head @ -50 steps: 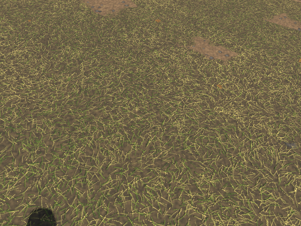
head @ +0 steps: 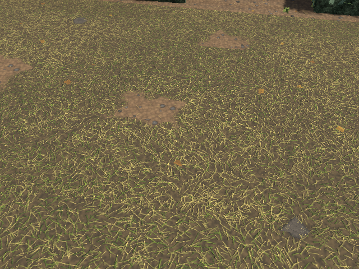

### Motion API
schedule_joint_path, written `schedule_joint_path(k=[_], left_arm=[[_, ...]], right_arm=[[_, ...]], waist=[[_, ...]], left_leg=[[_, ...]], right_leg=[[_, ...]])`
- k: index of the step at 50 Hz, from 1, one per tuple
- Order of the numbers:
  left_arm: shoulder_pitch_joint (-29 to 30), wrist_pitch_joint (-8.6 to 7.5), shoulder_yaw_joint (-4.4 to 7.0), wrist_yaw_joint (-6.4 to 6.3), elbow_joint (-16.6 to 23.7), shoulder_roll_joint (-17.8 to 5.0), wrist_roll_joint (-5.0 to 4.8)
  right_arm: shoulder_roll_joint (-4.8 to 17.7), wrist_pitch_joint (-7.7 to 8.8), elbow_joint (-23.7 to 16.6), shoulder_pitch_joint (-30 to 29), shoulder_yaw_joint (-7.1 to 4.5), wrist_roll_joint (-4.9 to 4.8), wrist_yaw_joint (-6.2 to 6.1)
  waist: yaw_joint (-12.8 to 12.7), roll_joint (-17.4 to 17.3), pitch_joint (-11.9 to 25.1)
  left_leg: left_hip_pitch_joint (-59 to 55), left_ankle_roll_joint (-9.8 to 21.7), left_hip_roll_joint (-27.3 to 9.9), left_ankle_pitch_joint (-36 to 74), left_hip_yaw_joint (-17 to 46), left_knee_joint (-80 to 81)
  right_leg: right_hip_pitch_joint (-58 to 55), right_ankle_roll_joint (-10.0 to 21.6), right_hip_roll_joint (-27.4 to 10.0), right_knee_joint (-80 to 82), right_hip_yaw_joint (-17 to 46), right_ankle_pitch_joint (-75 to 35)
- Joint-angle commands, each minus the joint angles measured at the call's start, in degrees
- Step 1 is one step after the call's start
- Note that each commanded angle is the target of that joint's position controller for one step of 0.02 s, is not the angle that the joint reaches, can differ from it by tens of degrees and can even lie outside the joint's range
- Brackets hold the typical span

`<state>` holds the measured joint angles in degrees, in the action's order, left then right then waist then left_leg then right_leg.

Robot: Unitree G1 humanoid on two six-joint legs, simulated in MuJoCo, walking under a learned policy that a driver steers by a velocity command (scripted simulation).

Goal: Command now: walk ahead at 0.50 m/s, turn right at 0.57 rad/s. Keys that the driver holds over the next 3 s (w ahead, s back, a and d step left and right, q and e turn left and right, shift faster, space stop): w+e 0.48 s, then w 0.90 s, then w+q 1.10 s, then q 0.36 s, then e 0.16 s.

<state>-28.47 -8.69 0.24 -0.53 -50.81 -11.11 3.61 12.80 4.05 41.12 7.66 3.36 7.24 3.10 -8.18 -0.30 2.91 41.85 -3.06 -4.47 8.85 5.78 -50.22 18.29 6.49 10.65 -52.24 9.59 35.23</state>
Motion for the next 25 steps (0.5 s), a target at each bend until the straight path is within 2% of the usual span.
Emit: schedule_joint_path(k=[1,2,3,4,5,6,7,8,9,10,11,12,13,14,15,16,17,18,20,21,22,24,25], left_arm=[[-5.77,2.43,-0.44,2.16,0.70,-5.46,-0.05],[-1.94,2.80,0.05,4.42,1.69,-8.82,1.99],[-0.41,2.10,0.00,5.25,2.98,-9.50,1.76],[-0.35,1.62,0.29,5.19,3.76,-10.43,0.48],[-0.98,1.55,0.44,4.68,3.46,-11.33,-0.80],[0.37,1.79,-0.09,4.69,2.63,-11.73,-1.59],[2.33,2.59,-0.49,5.29,2.36,-11.73,-2.60],[-1.56,2.60,-1.40,6.70,1.08,-8.29,-0.71],[-19.04,2.50,-2.44,7.42,-1.41,1.63,-0.26],[-18.61,3.40,-1.86,7.98,-0.18,-4.52,-0.84],[-6.94,4.47,-1.03,7.23,5.01,-6.46,-0.52],[-1.01,5.01,-1.68,5.33,6.33,-3.81,-0.14],[0.83,5.20,-2.44,4.23,5.39,-1.33,-0.08],[3.79,5.27,-3.58,4.29,5.92,0.94,0.59],[4.81,5.66,-3.51,5.17,4.86,0.75,1.15],[5.87,5.21,-2.61,5.85,4.51,-1.62,0.57],[9.22,5.15,-1.61,6.53,3.84,-3.32,0.91],[12.41,4.95,-1.40,7.12,4.59,-3.62,0.76],[16.08,4.31,-1.23,7.30,6.38,-2.65,-0.76],[18.85,4.37,-1.17,7.04,7.25,-2.44,-1.04],[20.30,4.57,-1.07,6.69,7.55,-2.50,-0.82],[22.58,5.17,-0.80,6.33,7.95,-2.39,-0.65],[24.41,5.59,-0.63,6.36,8.39,-2.30,-1.03]], right_arm=[[0.64,0.58,-5.73,-9.87,0.11,-0.44,0.59],[0.86,-0.04,-6.40,-7.86,0.04,-1.48,1.16],[2.74,-0.44,-4.63,-1.94,-0.60,-1.62,1.23],[4.48,-0.63,-3.36,1.65,-1.05,-1.79,0.89],[5.65,-0.69,-2.77,2.73,-1.26,-1.98,0.55],[6.82,-0.34,1.93,11.34,-2.03,-2.09,0.32],[10.14,-0.39,6.58,23.55,-3.68,-2.68,-0.14],[14.51,0.31,11.50,34.09,-6.40,-2.39,0.09],[15.37,0.59,7.97,30.91,-6.66,-2.58,2.01],[14.46,-0.34,5.34,28.51,-6.36,-0.71,3.20],[10.99,-0.95,3.57,21.70,-5.69,-0.20,1.98],[8.14,-0.76,3.14,16.03,-4.77,-0.83,1.50],[4.18,0.05,3.18,13.83,-3.67,-1.15,1.42],[-1.84,1.63,2.89,10.88,-1.78,-1.22,0.01],[-2.25,2.93,4.05,10.43,-1.67,-1.52,-1.01],[-2.65,4.82,3.99,9.07,-1.70,-2.50,-2.29],[-0.96,5.63,5.33,11.94,-1.66,-2.53,-3.18],[-0.01,5.79,8.23,16.51,-1.46,-1.74,-3.59],[5.57,4.93,10.98,20.36,-3.15,-2.00,-3.16],[7.90,4.41,11.83,20.20,-4.12,-2.08,-2.62],[7.70,3.96,12.40,20.03,-4.42,-1.93,-2.21],[4.88,3.86,13.51,20.43,-4.06,-1.67,-2.26],[3.72,3.94,14.57,22.17,-3.86,-1.61,-2.43]], waist=[[-2.06,3.80,-6.38],[1.44,5.31,-7.94],[4.95,3.91,-9.12],[6.61,1.89,-10.84],[6.93,-0.67,-11.79],[10.57,-2.21,-10.39],[15.83,-1.54,-9.67],[15.96,-4.48,-5.41],[5.28,-14.28,18.10],[9.96,-11.79,20.55],[11.55,-5.76,11.29],[9.86,-3.28,0.54],[7.72,0.46,-4.95],[5.00,1.65,-9.86],[3.97,-0.92,-11.13],[5.82,-0.83,-8.93],[7.54,-5.40,-8.08],[8.49,-5.66,-7.89],[8.41,-2.53,-7.72],[8.60,-1.65,-8.05],[8.65,-1.57,-7.79],[9.04,-1.76,-8.39],[9.80,-1.74,-8.63]], left_leg=[[-9.36,3.02,1.12,20.25,-6.33,18.83],[-26.40,2.57,0.98,21.15,-7.55,9.66],[-33.74,1.47,0.66,17.89,-6.91,6.16],[-35.08,0.81,0.31,12.07,-6.43,10.69],[-35.40,0.84,0.68,9.42,-6.24,20.55],[-42.70,1.04,-0.59,15.27,-4.38,28.70],[-48.61,2.32,-3.21,20.79,-7.10,37.36],[-59.50,9.14,-8.56,23.88,-3.92,34.71],[-85.26,23.37,-19.33,55.28,2.05,3.10],[-83.85,29.20,-23.73,47.01,13.82,7.38],[-69.23,25.04,-25.06,16.73,15.35,16.87],[-52.75,22.16,-24.22,-26.26,19.34,26.55],[-38.70,21.49,-21.85,-29.11,15.35,32.07],[-26.39,20.38,-20.56,-23.25,10.82,36.68],[-20.28,19.56,-16.24,-20.92,5.14,38.55],[-15.12,18.31,-10.76,-19.90,-3.64,40.36],[-16.31,18.00,-10.26,-20.61,-5.92,41.66],[-20.47,18.47,-12.62,-14.06,-5.38,41.61],[-31.23,18.94,-16.07,3.37,-6.29,40.33],[-36.27,18.63,-16.43,9.17,-7.60,40.02],[-40.52,18.02,-16.27,10.94,-9.35,39.80],[-44.79,15.66,-14.45,12.05,-14.01,39.38],[-45.56,14.42,-13.34,12.08,-15.61,39.22]], right_leg=[[14.25,8.45,-6.28,6.91,12.57,-1.45],[32.97,9.25,-6.89,8.78,14.58,4.01],[38.87,9.21,-6.73,6.65,16.83,7.81],[35.92,8.25,-6.74,2.57,18.24,8.97],[28.48,7.16,-6.25,-2.38,19.93,7.37],[22.78,4.17,-4.27,-14.00,19.93,10.19],[19.17,0.96,-3.32,-25.87,16.35,2.59],[21.82,-4.36,-0.87,-43.10,11.05,-6.92],[38.78,-4.77,-0.11,-67.06,2.68,11.71],[49.99,-5.74,-0.53,-78.05,1.12,11.50],[56.37,-6.44,-4.80,-74.50,-1.44,2.65],[60.04,-6.37,-9.39,-72.33,0.64,-9.18],[54.81,-4.96,-13.79,-63.08,1.30,-20.10],[48.18,-3.22,-19.60,-43.10,2.44,-30.69],[41.60,-2.72,-21.09,-34.73,0.13,-33.63],[31.93,-2.51,-19.92,-18.17,-3.02,-41.64],[27.94,-2.81,-18.83,-12.81,-5.86,-45.33],[28.50,-2.49,-19.36,-9.86,-5.39,-47.55],[31.07,-2.42,-18.01,0.59,-4.42,-46.57],[31.90,-2.44,-16.99,3.95,-4.50,-45.38],[32.51,-2.37,-16.66,5.89,-4.79,-45.04],[31.19,-2.22,-15.88,8.16,-6.07,-46.25],[29.35,-2.23,-15.37,8.89,-7.24,-46.17]])
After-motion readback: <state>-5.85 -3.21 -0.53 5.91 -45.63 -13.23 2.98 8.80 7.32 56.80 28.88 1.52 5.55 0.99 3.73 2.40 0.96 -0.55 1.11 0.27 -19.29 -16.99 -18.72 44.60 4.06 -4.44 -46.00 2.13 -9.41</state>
